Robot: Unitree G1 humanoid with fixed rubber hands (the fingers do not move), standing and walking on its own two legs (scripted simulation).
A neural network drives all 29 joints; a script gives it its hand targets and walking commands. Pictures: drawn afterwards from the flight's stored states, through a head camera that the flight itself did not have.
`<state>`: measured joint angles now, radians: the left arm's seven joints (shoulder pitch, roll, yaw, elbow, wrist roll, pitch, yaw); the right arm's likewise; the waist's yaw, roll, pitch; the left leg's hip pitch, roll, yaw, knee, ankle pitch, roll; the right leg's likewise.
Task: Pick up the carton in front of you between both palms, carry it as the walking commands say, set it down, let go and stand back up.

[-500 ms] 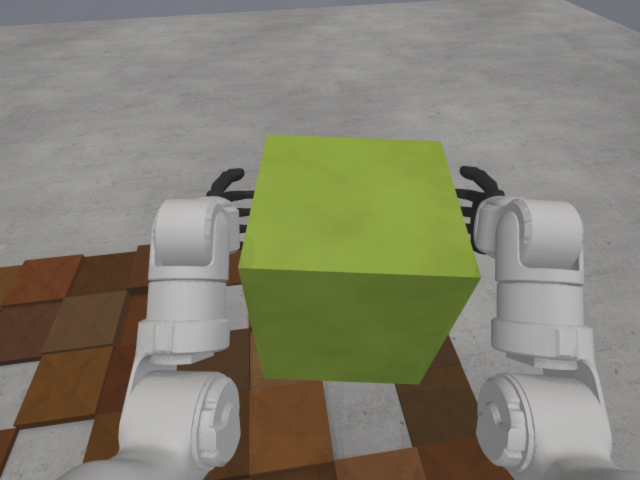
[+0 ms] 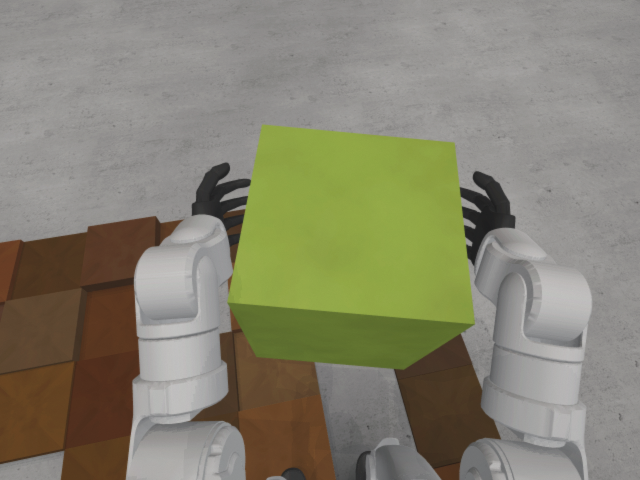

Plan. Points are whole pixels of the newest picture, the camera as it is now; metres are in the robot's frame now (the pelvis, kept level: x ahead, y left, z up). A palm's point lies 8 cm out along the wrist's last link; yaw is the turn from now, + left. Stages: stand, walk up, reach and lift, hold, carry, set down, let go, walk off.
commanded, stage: carry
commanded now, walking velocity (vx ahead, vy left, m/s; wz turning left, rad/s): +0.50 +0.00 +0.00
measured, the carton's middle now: (342, 263) +0.38 -0.02 +0.02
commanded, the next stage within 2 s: none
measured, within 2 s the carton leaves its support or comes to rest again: neither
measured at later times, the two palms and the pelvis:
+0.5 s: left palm out of the picture +0.71 +0.19 +0.17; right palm (398, 0) +0.69 -0.11 +0.17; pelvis +0.33 +0.05 +0.01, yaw +0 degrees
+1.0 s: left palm out of the picture +1.00 +0.24 +0.04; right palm out of the picture +1.03 -0.05 +0.05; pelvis +0.65 +0.06 -0.03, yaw +0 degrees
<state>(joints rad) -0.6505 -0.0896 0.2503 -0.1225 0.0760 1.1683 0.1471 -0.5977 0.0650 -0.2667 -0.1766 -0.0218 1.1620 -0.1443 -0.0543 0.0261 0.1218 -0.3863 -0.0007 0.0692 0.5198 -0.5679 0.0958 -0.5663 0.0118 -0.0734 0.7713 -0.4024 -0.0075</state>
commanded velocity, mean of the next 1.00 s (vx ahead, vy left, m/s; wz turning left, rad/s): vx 0.50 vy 0.00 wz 0.00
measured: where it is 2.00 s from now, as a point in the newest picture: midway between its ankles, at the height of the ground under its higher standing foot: (284, 164)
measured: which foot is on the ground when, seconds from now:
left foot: down 0.00-0.02, up 0.04-0.30, down 0.32-0.78, up 0.80-1.00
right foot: down 0.00-0.32, up 0.34-0.74, down 0.76-1.00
